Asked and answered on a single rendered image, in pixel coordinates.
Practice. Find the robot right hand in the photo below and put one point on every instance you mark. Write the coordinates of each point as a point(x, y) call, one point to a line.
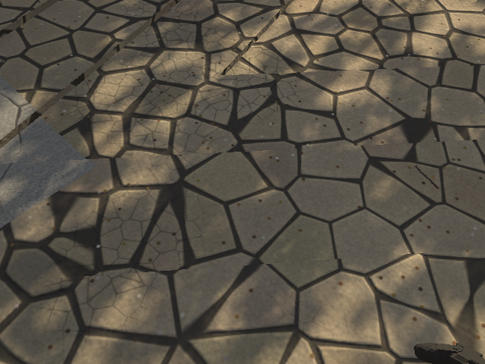
point(447, 354)

